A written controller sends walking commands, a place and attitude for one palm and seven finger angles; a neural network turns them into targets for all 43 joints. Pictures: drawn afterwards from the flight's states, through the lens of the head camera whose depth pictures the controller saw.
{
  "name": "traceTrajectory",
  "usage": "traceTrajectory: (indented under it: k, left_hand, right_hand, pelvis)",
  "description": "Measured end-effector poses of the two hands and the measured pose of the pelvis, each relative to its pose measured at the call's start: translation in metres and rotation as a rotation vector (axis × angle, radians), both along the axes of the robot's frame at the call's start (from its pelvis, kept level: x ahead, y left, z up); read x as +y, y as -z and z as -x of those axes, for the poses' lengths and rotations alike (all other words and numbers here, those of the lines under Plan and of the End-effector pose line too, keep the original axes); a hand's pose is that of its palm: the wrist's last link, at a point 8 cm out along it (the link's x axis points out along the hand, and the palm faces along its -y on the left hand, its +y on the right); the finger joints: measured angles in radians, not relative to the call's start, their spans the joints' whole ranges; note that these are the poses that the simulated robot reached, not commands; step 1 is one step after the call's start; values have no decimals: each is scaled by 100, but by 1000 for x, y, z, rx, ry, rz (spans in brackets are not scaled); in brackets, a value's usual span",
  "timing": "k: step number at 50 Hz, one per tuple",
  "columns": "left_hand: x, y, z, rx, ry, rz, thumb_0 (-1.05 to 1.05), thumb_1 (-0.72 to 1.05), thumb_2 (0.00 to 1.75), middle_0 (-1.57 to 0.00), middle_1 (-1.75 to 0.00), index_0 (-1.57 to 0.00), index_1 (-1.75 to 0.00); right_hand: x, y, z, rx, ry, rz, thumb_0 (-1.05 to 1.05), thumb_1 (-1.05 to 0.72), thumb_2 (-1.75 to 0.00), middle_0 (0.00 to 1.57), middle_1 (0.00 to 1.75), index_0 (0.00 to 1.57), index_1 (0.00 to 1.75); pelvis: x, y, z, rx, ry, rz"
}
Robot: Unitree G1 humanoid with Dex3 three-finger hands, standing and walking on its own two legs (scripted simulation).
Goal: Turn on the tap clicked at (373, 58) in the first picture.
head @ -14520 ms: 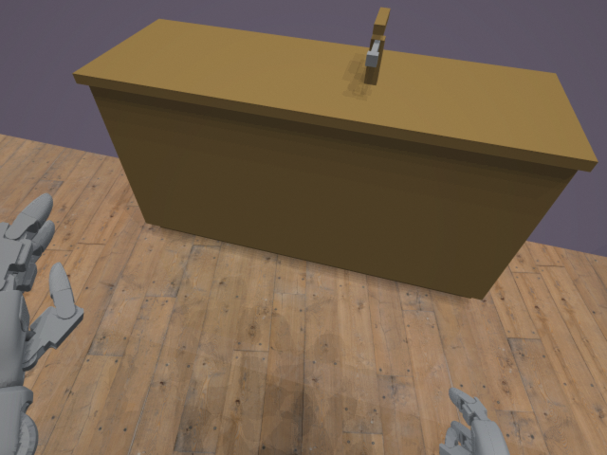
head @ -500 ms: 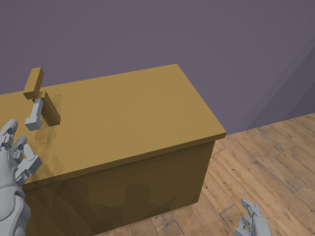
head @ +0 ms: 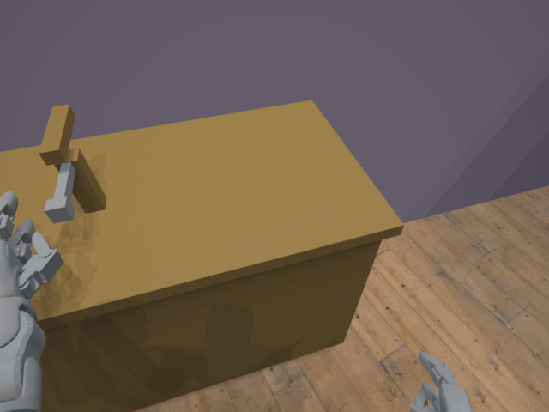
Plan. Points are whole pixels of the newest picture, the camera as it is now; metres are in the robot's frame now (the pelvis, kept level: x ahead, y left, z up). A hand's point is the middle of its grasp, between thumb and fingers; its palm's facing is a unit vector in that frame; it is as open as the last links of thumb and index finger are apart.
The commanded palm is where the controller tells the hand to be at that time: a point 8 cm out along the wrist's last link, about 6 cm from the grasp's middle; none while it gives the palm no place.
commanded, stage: reach beside the lever's end, fingers flat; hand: left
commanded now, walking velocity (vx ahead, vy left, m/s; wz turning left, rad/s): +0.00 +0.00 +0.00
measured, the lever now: (60, 209) +0.35 +0.36 +0.11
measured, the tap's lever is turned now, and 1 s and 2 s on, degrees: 0 0 1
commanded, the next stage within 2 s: push the lever round in 0.88 s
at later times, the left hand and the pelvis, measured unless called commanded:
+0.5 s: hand (42, 240) +0.30 +0.37 +0.10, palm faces +0.58 -0.80 -0.13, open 7.8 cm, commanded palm +0.25 +0.40 +0.10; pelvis +0.00 +0.01 +0.00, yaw +0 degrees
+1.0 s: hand (51, 237) +0.31 +0.36 +0.09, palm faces +0.57 -0.81 -0.13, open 7.8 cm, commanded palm +0.26 +0.39 +0.09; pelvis +0.01 +0.01 -0.01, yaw +0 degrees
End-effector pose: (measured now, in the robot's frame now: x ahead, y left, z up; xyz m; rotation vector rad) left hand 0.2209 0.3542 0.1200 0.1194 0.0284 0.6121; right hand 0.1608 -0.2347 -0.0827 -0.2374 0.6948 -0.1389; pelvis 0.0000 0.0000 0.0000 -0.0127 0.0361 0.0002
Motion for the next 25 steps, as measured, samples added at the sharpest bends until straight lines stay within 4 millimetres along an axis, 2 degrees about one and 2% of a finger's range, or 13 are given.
traceTrajectory:
  k: [13,25]
  left_hand:
    - [23,7,-10,2,-21,-1,1,90,90,-16,-18,-16,-18]
    - [43,11,-30,4,-12,-5,1,90,90,-15,-16,-15,-16]
  right_hand:
    - [0,8,18,62,15,15,2,-90,-90,21,30,20,30]
    - [-7,13,35,122,43,34,2,-90,-90,21,30,20,30]
  pelvis:
    - [6,2,3,18,-3,9]
    - [8,5,3,50,2,17]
